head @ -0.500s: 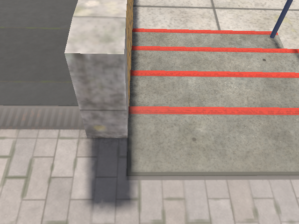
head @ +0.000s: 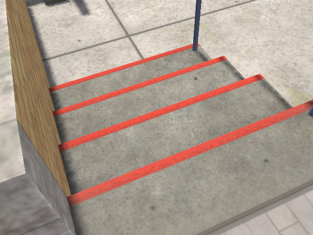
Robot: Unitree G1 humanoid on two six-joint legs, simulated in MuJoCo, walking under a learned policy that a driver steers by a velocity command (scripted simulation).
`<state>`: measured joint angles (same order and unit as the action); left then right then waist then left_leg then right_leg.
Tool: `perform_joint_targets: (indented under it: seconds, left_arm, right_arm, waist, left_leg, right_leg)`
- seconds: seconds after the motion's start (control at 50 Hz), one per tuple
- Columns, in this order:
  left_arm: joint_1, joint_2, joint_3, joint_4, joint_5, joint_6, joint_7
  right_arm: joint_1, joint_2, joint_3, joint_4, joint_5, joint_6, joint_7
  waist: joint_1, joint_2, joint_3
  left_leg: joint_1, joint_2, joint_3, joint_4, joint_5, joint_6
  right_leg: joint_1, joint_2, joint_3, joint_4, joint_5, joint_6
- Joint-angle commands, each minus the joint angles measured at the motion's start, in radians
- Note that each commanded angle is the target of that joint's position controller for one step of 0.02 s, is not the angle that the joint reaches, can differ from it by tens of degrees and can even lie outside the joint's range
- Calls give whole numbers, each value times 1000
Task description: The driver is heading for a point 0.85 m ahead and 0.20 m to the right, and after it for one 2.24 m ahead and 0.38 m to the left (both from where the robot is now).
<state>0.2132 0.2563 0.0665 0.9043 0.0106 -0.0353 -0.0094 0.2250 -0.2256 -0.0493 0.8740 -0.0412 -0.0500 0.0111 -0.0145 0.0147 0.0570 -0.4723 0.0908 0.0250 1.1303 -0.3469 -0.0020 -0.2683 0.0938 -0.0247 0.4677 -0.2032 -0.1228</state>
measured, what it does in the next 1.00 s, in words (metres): walks ahead, turning right: left foot, then right foot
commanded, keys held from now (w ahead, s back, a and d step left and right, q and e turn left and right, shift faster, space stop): w+e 0.94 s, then w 0.06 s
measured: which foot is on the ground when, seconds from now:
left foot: up 0.00-0.34, down 0.36-0.90, up 0.92-1.00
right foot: down 0.00-0.36, up 0.38-0.86, down 0.88-1.00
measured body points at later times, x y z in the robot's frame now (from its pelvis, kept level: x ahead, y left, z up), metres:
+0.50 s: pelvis +0.28 +0.04 +0.00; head +0.31 +0.05 +0.45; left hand +0.40 +0.30 -0.14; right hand +0.34 -0.25 -0.10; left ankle +0.35 +0.13 -0.74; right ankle +0.15 -0.04 -0.64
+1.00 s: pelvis +0.49 -0.09 -0.01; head +0.51 -0.12 +0.44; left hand +0.76 +0.04 -0.12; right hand +0.38 -0.34 -0.14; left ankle +0.46 +0.09 -0.64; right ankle +0.51 -0.16 -0.74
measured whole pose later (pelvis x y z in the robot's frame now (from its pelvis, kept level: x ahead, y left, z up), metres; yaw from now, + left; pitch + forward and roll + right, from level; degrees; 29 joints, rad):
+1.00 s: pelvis +0.49 -0.09 -0.01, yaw -36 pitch +0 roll +0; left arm 0.16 0.27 0.06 0.75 0.01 -0.01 -0.02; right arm 0.30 -0.26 -0.04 0.82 -0.02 -0.04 0.00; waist -0.04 0.01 0.07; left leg -0.34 0.09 0.06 1.20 -0.39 -0.01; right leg -0.35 0.11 -0.05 0.54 -0.20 -0.12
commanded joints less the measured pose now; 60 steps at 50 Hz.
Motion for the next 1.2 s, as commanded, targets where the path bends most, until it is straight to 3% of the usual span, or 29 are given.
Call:
perform_joint_targets:
  seconds: [0.02,0.06,0.12,0.24,0.3,0.32,0.34,0.36,0.38,0.4,0.42,0.44,0.48,0.6,0.7,0.78,0.84,0.86,0.88,0.9,0.92,0.94,0.96,0.98,1.02,1.04,1.08,1.14,1.2]
  left_arm:
    - [36,133,30,-42,-11,-29,6]
    - [81,149,35,-33,-16,-31,8]
    - [142,150,38,-24,-14,-28,6]
    - [248,153,41,-12,-1,-32,11]
    - [205,170,45,-38,5,-34,23]
    - [165,184,49,-52,9,-34,21]
    - [142,191,50,-60,3,-36,14]
    - [163,139,37,-78,-9,-43,3]
    - [270,32,17,-111,-45,-44,7]
    - [273,99,18,-101,-14,-36,14]
    - [211,125,26,-95,0,-27,13]
    - [156,118,23,-103,1,-24,6]
    - [151,92,20,-104,17,-3,-12]
    - [41,64,11,-157,22,35,-39]
    - [-161,32,-13,-227,13,30,-64]
    - [-244,39,-18,-269,18,27,-75]
    - [-182,71,-3,-263,27,28,-62]
    - [-82,94,7,-234,31,23,-53]
    - [91,120,25,-177,40,17,-38]
    - [218,202,50,-151,46,16,-18]
    - [160,294,67,-188,11,25,-11]
    - [188,256,62,-191,-3,36,-2]
    - [147,212,50,-167,-5,30,10]
    - [110,157,33,-158,-5,18,13]
    - [42,118,18,-156,-6,-5,13]
    - [51,115,15,-152,-8,-18,9]
    - [79,122,16,-129,-16,-30,3]
    - [140,135,16,-95,-10,-31,3]
    - [159,155,17,-82,-4,-42,9]
  right_arm:
    - [73,-69,-18,-33,-9,26,5]
    - [-18,-74,-20,-69,2,28,4]
    - [-139,-81,-17,-110,4,26,2]
    - [-299,-97,-5,-183,16,11,5]
    - [-228,-131,-10,-181,23,-2,2]
    - [-138,-150,-17,-157,19,-9,0]
    - [-1,-170,-29,-115,14,-21,-7]
    - [142,-234,-47,-105,-5,-32,-27]
    - [195,-342,-70,-111,-21,-26,-31]
    - [128,-289,-65,-118,-1,-9,-25]
    - [48,-202,-45,-138,0,-8,-23]
    - [-1,-146,-29,-138,3,-10,-20]
    - [2,-110,-14,-113,5,-16,-20]
    - [105,-136,-25,-62,31,-60,-14]
    - [141,-136,-21,-48,19,-42,-18]
    - [178,-184,-33,-37,30,-36,-26]
    - [191,-217,-39,-24,27,-12,-34]
    - [181,-232,-42,-28,28,0,-38]
    - [176,-231,-39,-36,30,8,-40]
    - [193,-175,-24,-70,19,7,-36]
    - [179,-111,-13,-158,28,3,-12]
    - [51,-194,-25,-179,13,-5,-10]
    - [32,-165,-17,-179,32,-17,-3]
    - [66,-156,-11,-153,32,-24,-5]
    - [120,-140,-7,-121,-5,9,2]
    - [136,-135,-7,-114,-11,24,8]
    - [129,-126,-6,-109,-8,38,19]
    - [1,-123,-7,-140,2,45,26]
    - [-83,-114,-1,-169,5,44,41]
  waist:
    - [-26,-46,-64]
    - [-3,-50,-36]
    - [41,-66,-5]
    - [108,-74,-7]
    - [58,-105,-15]
    - [13,-105,-45]
    - [-54,-62,-108]
    - [-113,49,-230]
    - [-62,283,-377]
    - [-29,231,-327]
    - [-17,92,-166]
    - [-11,15,-92]
    - [15,79,-45]
    - [21,86,-38]
    - [-18,71,23]
    - [-26,73,46]
    - [7,109,-21]
    - [52,92,-87]
    - [126,45,-183]
    - [159,-83,-285]
    - [92,-300,-368]
    - [155,-119,-288]
    - [109,-81,-161]
    - [52,-12,-92]
    - [-19,-11,-74]
    - [-25,-26,-85]
    - [-23,-48,-77]
    - [19,-47,-7]
    - [45,-46,-2]
  left_leg:
    - [-85,5,-9,-74,67,-25]
    - [-131,9,-12,-151,127,-46]
    - [-192,5,-27,-277,234,-62]
    - [-195,-45,-34,-457,303,-43]
    - [-22,-71,-51,-552,223,-10]
    - [112,-100,-36,-585,176,13]
    - [301,-117,-21,-645,196,34]
    - [526,41,-178,-696,56,77]
    - [794,332,-622,-778,-58,183]
    - [695,349,-803,-874,-205,212]
    - [549,311,-648,-885,-228,196]
    - [446,260,-499,-896,-111,173]
    - [356,191,-286,-916,143,143]
    - [394,176,-40,-935,482,137]
    - [403,156,86,-961,455,136]
    - [448,188,146,-940,516,118]
    - [540,188,206,-743,940,99]
    - [545,181,218,-582,1026,96]
    - [448,158,240,-350,940,73]
    - [213,125,228,-44,475,43]
    - [-195,-88,127,270,-222,-23]
    - [-319,-57,-22,285,-151,-21]
    - [-320,-7,-31,231,-63,-4]
    - [-228,30,-33,118,-10,1]
    - [-78,56,-42,6,11,-5]
    - [-42,47,-30,-15,21,-9]
    - [-55,40,-14,-74,78,-18]
    - [-170,47,-8,-182,205,-19]
    - [-149,-2,-4,-264,293,-11]
  right_leg:
    - [97,-228,265,-226,359,-158]
    - [95,-217,278,-254,263,-154]
    - [131,-217,313,-268,209,-144]
    - [264,-225,351,-180,378,-126]
    - [235,-232,388,-115,441,-78]
    - [194,-218,385,-46,526,-57]
    - [148,-166,357,108,565,-34]
    - [42,-90,290,372,409,-5]
    - [-244,67,159,687,-267,34]
    - [-354,8,154,805,-337,18]
    - [-377,-49,149,834,-240,15]
    - [-355,-89,134,793,-155,21]
    - [-309,-131,119,734,-109,38]
    - [-402,-144,89,668,7,59]
    - [-407,-154,11,379,167,66]
    - [-313,-132,-63,206,112,30]
    - [-186,-45,-116,155,-37,-27]
    - [-71,-1,-125,115,-65,-51]
    - [157,25,-105,44,-37,-83]
    - [405,-186,180,9,-169,-132]
    - [620,-436,752,-152,-223,-276]
    - [583,-419,703,-198,-86,-268]
    - [461,-406,548,-185,67,-249]
    - [312,-357,442,-193,233,-201]
    - [157,-271,306,-217,341,-146]
    - [130,-257,284,-229,384,-145]
    - [115,-226,242,-266,360,-141]
    - [153,-228,212,-313,345,-103]
    - [169,-216,146,-330,398,-64]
